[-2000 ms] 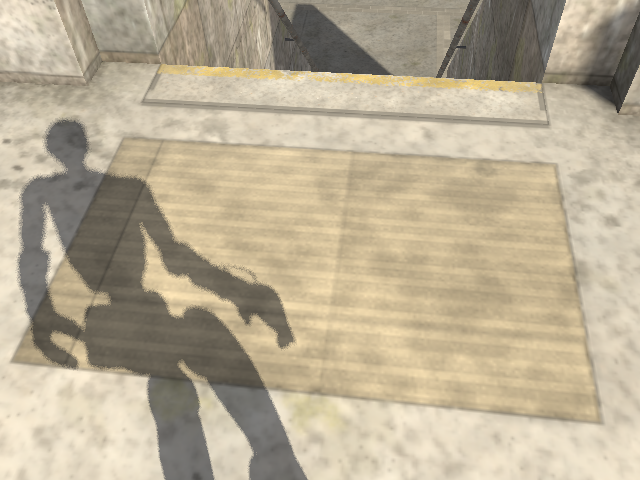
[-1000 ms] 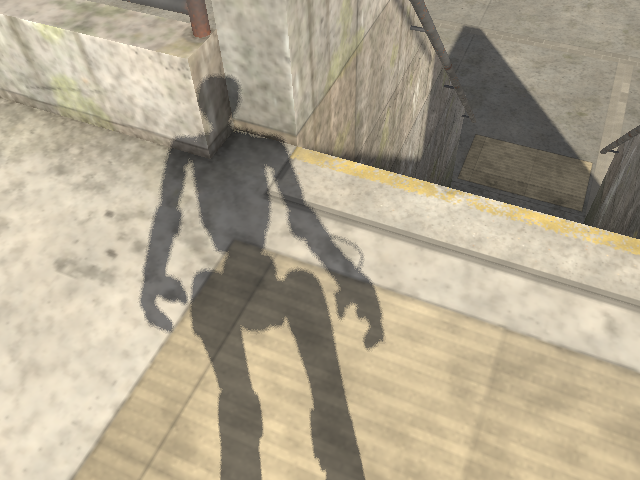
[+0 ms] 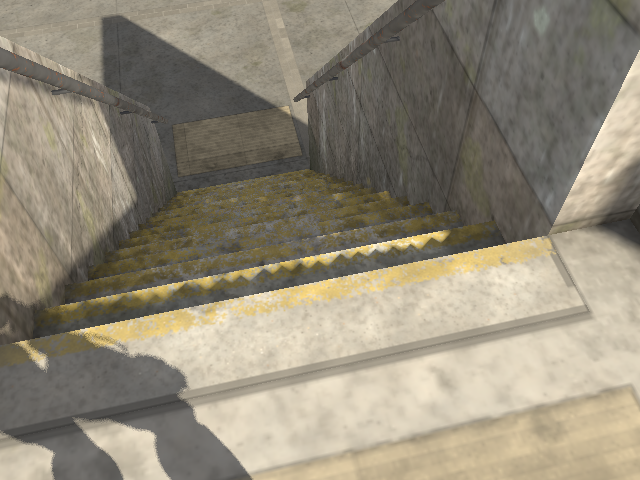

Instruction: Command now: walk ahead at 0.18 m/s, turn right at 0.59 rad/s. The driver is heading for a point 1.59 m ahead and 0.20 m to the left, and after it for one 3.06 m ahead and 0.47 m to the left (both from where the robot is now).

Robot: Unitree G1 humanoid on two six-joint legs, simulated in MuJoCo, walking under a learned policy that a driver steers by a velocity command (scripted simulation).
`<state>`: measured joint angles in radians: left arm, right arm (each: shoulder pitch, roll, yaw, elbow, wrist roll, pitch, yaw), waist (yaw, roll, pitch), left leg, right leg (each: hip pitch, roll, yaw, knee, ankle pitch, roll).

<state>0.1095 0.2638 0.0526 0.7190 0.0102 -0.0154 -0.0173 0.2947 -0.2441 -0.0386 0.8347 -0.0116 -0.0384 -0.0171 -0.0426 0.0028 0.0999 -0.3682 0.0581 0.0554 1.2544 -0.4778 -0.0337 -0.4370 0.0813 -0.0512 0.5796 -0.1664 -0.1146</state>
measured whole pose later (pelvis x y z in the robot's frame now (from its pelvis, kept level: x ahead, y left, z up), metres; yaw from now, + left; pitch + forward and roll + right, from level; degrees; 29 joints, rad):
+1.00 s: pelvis +0.09 +0.04 +0.02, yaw -11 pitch -2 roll +0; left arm 0.22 0.23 0.01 1.04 0.01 0.02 0.04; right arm 0.22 -0.24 -0.01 0.97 -0.01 0.01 -0.03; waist 0.00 0.00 0.04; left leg -0.13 -0.04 0.00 0.39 -0.22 0.04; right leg -0.13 0.06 0.11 0.38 -0.21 -0.01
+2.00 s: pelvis +0.10 +0.05 +0.02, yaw -10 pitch -1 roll +0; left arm 0.29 0.15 -0.01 1.18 0.01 0.01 0.05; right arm 0.30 -0.15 0.01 1.14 -0.01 0.00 -0.04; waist 0.00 -0.01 0.02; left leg -0.15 -0.05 -0.01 0.40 -0.23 0.05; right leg -0.15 0.03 0.10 0.39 -0.23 0.00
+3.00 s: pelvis +0.49 -0.04 +0.02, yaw -8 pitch -1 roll -1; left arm 0.23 0.19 0.04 0.95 0.02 -0.04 0.02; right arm 0.36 -0.22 -0.05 1.03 -0.02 -0.07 0.00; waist -0.02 0.00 0.04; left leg -0.20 -0.12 0.05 0.39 -0.18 0.15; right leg -0.51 -0.04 0.00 1.17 -0.29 -0.05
